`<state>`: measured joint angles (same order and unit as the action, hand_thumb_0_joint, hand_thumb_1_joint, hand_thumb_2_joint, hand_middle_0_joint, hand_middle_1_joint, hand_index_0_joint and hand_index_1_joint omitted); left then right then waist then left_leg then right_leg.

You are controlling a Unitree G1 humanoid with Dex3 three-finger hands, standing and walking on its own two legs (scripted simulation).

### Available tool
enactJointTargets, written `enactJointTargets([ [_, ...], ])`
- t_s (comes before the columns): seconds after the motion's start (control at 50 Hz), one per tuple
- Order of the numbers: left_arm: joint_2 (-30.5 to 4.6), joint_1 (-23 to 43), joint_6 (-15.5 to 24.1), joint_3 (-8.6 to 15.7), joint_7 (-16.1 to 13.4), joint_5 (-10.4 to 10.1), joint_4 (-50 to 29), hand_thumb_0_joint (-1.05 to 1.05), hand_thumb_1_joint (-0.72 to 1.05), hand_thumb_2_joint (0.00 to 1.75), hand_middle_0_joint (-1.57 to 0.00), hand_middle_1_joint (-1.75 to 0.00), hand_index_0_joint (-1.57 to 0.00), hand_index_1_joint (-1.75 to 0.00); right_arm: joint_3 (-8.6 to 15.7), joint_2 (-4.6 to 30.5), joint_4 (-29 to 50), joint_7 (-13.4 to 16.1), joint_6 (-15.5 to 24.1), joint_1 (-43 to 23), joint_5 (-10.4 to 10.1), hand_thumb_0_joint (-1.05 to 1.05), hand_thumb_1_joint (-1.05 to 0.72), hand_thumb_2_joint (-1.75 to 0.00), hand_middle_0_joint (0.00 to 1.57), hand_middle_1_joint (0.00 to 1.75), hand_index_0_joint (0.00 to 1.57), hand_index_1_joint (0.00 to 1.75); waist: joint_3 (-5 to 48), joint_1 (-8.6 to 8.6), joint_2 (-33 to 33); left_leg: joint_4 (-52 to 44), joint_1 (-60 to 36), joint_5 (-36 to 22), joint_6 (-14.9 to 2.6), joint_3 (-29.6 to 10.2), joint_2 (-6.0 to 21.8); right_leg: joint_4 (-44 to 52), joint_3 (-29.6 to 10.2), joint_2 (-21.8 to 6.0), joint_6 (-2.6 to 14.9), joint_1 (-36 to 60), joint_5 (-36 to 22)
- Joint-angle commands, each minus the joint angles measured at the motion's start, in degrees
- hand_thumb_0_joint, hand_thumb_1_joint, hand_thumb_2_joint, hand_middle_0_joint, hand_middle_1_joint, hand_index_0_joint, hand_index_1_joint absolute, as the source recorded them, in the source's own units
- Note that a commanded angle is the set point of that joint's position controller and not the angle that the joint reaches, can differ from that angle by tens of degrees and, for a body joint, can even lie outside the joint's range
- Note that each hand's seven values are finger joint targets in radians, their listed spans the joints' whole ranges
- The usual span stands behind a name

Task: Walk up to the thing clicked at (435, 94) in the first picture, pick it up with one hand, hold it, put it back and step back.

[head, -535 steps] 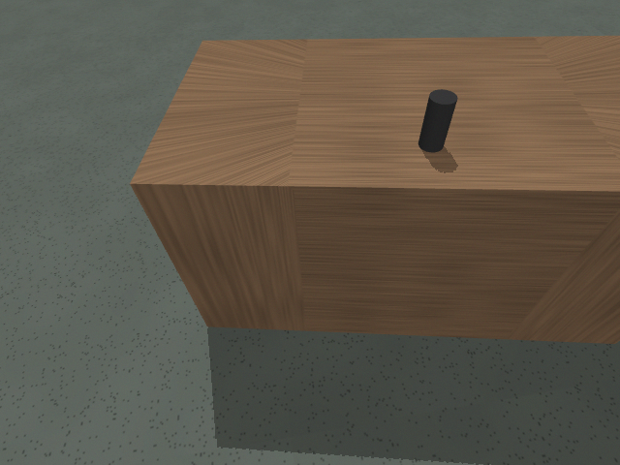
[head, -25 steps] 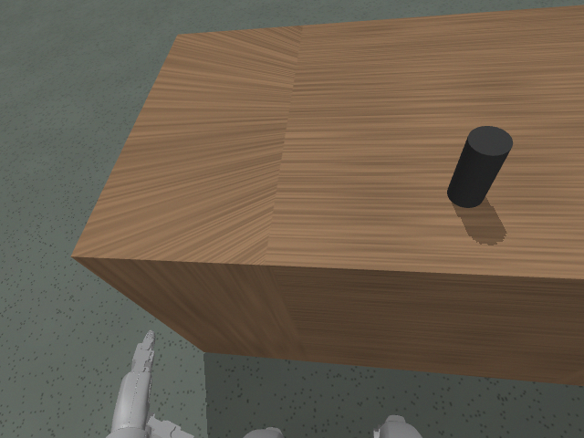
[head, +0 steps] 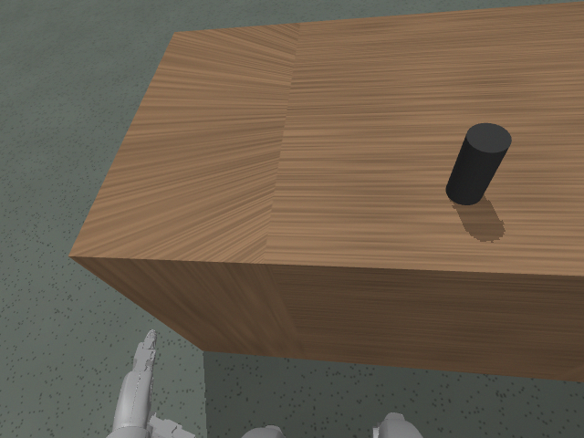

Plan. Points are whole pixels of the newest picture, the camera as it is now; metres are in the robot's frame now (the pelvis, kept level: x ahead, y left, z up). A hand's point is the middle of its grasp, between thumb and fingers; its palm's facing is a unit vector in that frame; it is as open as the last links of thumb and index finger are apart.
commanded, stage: approach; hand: right
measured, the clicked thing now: (475, 167) +0.49 -0.21 +0.03
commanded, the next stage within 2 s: close in in 0.40 s
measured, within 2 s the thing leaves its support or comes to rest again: neither
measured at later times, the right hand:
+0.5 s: hand (567, 181) +0.44 -0.30 +0.05, palm faces +0.11 +0.99 +0.06, open 17.4 cm
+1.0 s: hand (492, 176) +0.47 -0.22 +0.03, palm faces +0.17 +0.98 +0.03, open 17.4 cm
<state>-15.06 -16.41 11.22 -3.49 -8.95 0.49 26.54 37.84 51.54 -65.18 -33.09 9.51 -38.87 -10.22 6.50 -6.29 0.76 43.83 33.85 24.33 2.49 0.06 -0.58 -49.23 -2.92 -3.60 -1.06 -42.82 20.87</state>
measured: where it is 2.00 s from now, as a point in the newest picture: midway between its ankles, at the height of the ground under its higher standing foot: outside the picture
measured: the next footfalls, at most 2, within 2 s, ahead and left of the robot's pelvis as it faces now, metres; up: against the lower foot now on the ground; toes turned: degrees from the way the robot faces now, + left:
none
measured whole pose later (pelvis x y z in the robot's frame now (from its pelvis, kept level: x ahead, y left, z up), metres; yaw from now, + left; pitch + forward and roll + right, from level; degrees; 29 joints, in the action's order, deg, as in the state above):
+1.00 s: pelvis -0.02 +0.00 -0.04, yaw +2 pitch +20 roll +4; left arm -12.8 -21.5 3.1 2.3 0.8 2.6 5.3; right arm 29.4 29.6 -61.7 -9.3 20.4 -43.0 -3.6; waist 8.8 -10.6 -0.2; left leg 59.4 50.1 29.6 2.4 -0.8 -2.0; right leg -63.1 -2.9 -4.8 -1.4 -58.1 25.5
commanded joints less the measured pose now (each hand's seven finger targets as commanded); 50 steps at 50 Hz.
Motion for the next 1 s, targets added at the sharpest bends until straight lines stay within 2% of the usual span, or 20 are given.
enactJointTargets([
  [0.0,-10.33,0.5,3.18,4.8,-0.89,-0.16,-9.04,0.0,-0.55,0.05,-0.05,-0.05,-0.05,-0.05,3.64,24.43,13.66,-0.12,3.44,-19.0,-1.77,0.0,0.55,-0.06,0.05,0.05,0.05,0.05,22.36,1.16,-13.26,-4.42,-1.62,-20.64,-2.3,1.47,-1.05,4.51,0.97,1.82,1.93,23.88,-21.24],
  [0.04,-10.17,-1.43,3.01,5.03,-0.9,-0.05,-5.56,0.0,-0.57,0.06,-0.04,-0.03,-0.03,-0.05,2.44,22.08,10.45,-0.22,2.87,-17.04,-1.98,0.0,0.61,-0.04,0.03,0.05,0.04,0.05,17.5,0.58,-12.3,-4.74,0.08,-18.13,-2.39,1.68,-1.21,5.36,0.97,1.84,2.05,21.05,-17.52],
  [0.06,-8.88,2.05,3.45,3.29,-0.68,0.02,-8.55,0.0,-0.55,0.04,-0.05,-0.05,-0.05,-0.05,2.55,22.62,13.25,-0.1,3.36,-20.15,-1.67,0.0,0.55,-0.05,0.04,0.05,0.04,0.05,20.04,0.89,-12.7,-4.46,-1.0,-18.99,-2.37,1.22,-0.91,4.95,1.09,1.89,2.15,21.0,-17.78],
  [0.18,-11.08,2.19,4.01,5.78,-0.58,0.52,-8.0,0.0,-0.55,0.04,-0.05,-0.05,-0.05,-0.05,-2.06,16.14,9.35,-0.01,4.14,-20.29,-1.73,0.0,0.52,-0.05,0.05,0.04,0.05,0.04,17.63,-1.27,-11.56,-3.69,4.08,-12.92,-2.75,2.11,-1.45,5.64,0.29,1.27,1.92,19.95,-11.82],
  [0.24,-8.77,1.43,4.22,3.67,-0.12,0.72,-7.92,0.0,-0.54,0.04,-0.06,-0.06,-0.06,-0.06,-4.06,12.56,8.84,0.3,5.43,-21.39,-2.17,0.0,0.53,-0.06,0.04,0.05,0.05,0.05,18.86,-1.88,-10.21,-2.33,4.91,-15.6,-2.19,1.54,-1.24,2.94,0.51,1.58,2.33,18.92,-13.63],
  [0.34,-9.98,-1.98,3.55,5.73,0.65,1.43,-8.81,0.0,-0.54,0.04,-0.06,-0.06,-0.06,-0.06,-5.33,7.71,6.56,2.82,7.68,-21.28,-2.0,0.0,0.5,-0.05,0.05,0.04,0.05,0.04,19.97,-3.1,-9.34,1.09,8.92,-16.93,-2.22,1.9,-1.53,0.05,0.15,1.27,2.02,18.04,-17.82],
  [0.38,-8.55,-1.59,3.26,4.96,1.63,1.7,-10.32,0.0,-0.54,0.04,-0.06,-0.06,-0.06,-0.06,-5.02,7.62,9.68,4.77,9.41,-23.83,-1.38,0.0,0.51,-0.06,0.04,0.05,0.05,0.05,21.58,-2.68,-12.19,2.61,11.2,-15.74,-2.52,1.52,-1.41,-1.11,0.24,1.17,1.81,17.02,-17.79],
  [0.42,-10.43,-1.47,2.9,7.77,2.0,2.21,-14.03,0.0,-0.53,0.04,-0.06,-0.06,-0.06,-0.05,-4.21,7.93,11.68,7.04,11.24,-25.73,-0.49,0.0,0.48,-0.06,0.05,0.05,0.05,0.05,26.57,-3.38,-13.05,4.09,11.24,-16.64,-2.55,1.53,-1.59,-2.86,0.23,1.0,1.61,18.86,-19.97],
  [0.46,-8.55,-3.28,2.2,6.6,3.04,2.36,-14.18,0.0,-0.53,0.04,-0.06,-0.06,-0.06,-0.05,-4.86,5.22,9.74,8.91,12.15,-23.68,0.07,0.0,0.5,-0.07,0.04,0.05,0.04,0.05,23.64,-3.02,-12.16,5.4,12.97,-15.68,-2.59,1.85,-1.83,-4.06,0.41,1.09,1.61,15.56,-18.96],
  [0.52,-10.38,-1.97,1.31,8.98,3.7,2.96,-19.43,0.0,-0.55,0.04,-0.06,-0.06,-0.06,-0.06,0.08,11.41,17.09,12.14,14.83,-27.39,1.71,0.0,0.53,-0.04,0.05,0.04,0.04,0.04,33.05,-1.89,-15.27,8.0,11.69,-17.58,-2.86,1.64,-1.9,-6.33,0.26,0.81,1.14,17.57,-22.26],
  [0.6,-9.93,-3.93,-0.53,10.47,5.08,2.79,-24.26,0.0,-0.55,0.04,-0.06,-0.06,-0.06,-0.06,-2.25,2.96,14.7,15.75,14.89,-23.46,2.54,0.0,0.53,-0.05,0.04,0.04,0.04,0.04,33.05,-1.77,-14.89,8.99,10.85,-17.6,-3.0,2.3,-2.56,-6.99,0.25,0.55,0.93,16.67,-23.05],
  [0.66,-10.95,-1.61,-1.7,12.14,5.71,2.85,-29.89,0.0,-0.55,0.05,-0.05,-0.06,-0.06,-0.06,-1.7,4.26,22.54,19.21,15.62,-29.45,4.12,0.0,0.53,-0.03,0.05,0.04,0.04,0.04,39.5,-1.55,-17.92,9.45,9.82,-19.42,-3.13,2.72,-2.86,-7.45,-0.05,-0.2,0.2,21.56,-28.26],
  [0.72,-5.58,-9.87,-3.83,9.15,7.29,2.51,-20.74,0.0,-0.55,0.04,-0.05,-0.06,-0.06,-0.06,-6.39,-6.71,8.05,20.91,13.4,-17.93,5.14,0.0,0.51,-0.04,0.05,0.04,0.04,0.04,22.22,-3.36,-11.8,8.07,11.98,-18.71,-2.6,2.25,-2.6,-7.19,1.12,0.32,1.26,9.55,-19.87],
  [0.74,-5.77,-5.34,-3.79,8.37,7.67,2.33,-25.33,0.0,-0.54,0.04,-0.05,-0.06,-0.06,-0.05,-6.37,-6.12,12.68,21.63,13.89,-20.66,5.22,0.0,0.53,-0.03,0.05,0.04,0.04,0.04,24.13,-2.3,-11.84,8.17,11.14,-18.39,-2.63,1.87,-2.36,-6.79,1.08,0.35,1.36,8.85,-18.64],
  [0.76,-6.94,-0.38,-3.3,9.49,7.5,2.38,-31.13,0.0,-0.54,0.03,-0.06,-0.06,-0.06,-0.05,-3.84,0.4,23.43,22.49,15.5,-30.19,5.82,0.0,0.54,-0.04,0.04,0.05,0.04,0.05,32.29,-1.79,-15.64,8.47,10.3,-18.24,-2.78,1.39,-2.18,-7.31,1.12,0.02,1.24,13.63,-19.39],
  [0.78,-7.66,-0.65,-3.39,10.75,7.55,2.66,-30.93,0.0,-0.54,0.04,-0.06,-0.06,-0.06,-0.06,-4.96,-0.04,23.12,22.77,15.81,-32.36,6.37,0.0,0.54,-0.04,0.04,0.04,0.04,0.04,34.8,-2.51,-16.63,8.7,9.85,-18.01,-2.91,1.65,-2.39,-7.34,1.15,-0.03,1.07,15.92,-19.43],
  [0.82,-8.75,-7.21,-4.59,12.56,8.2,2.27,-27.19,0.0,-0.53,0.03,-0.05,-0.06,-0.06,-0.05,-6.7,-6.04,12.16,22.95,14.14,-21.65,6.21,0.0,0.5,-0.04,0.05,0.04,0.04,0.04,23.35,-4.1,-11.36,8.29,13.01,-14.41,-2.9,2.38,-2.7,-6.41,0.87,0.04,1.28,9.57,-14.15],
  [0.84,-7.01,-7.56,-4.64,11.07,8.68,2.11,-27.39,0.0,-0.53,0.03,-0.06,-0.06,-0.06,-0.05,-8.17,-9.48,10.37,23.05,13.75,-19.93,6.12,0.0,0.5,-0.05,0.04,0.04,0.04,0.04,22.28,-3.97,-10.51,8.04,12.96,-15.31,-2.69,2.04,-2.51,-6.69,1.21,0.1,1.51,8.76,-14.31],
  [0.88,-8.35,-3.79,-4.56,12.1,8.6,2.01,-32.43,0.0,-0.54,0.03,-0.06,-0.06,-0.06,-0.05,-6.04,-4.41,19.05,23.93,15.2,-29.41,6.27,0.0,0.49,-0.05,0.04,0.04,0.04,0.04,29.23,-4.11,-10.98,8.36,11.38,-15.31,-2.63,1.96,-2.49,-6.82,0.93,-0.06,1.63,11.35,-14.03],
  [0.98,-6.76,-8.15,-5.34,11.36,9.29,1.87,-30.55,0.0,-0.53,0.03,-0.05,-0.06,-0.06,-0.05,-8.88,-9.7,15.2,24.46,14.3,-27.46,6.38,0.0,0.47,-0.04,0.05,0.04,0.04,0.04,25.38,-5.27,-9.81,8.61,14.07,-13.6,-2.51,1.84,-2.41,-7.37,1.15,0.15,1.85,8.95,-11.32],
])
